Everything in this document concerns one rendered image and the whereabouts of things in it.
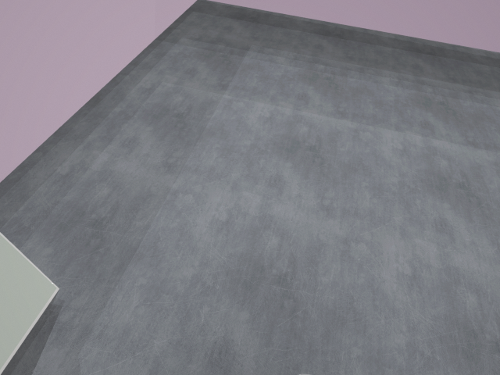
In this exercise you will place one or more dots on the fridge door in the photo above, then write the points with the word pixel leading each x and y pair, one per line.
pixel 24 291

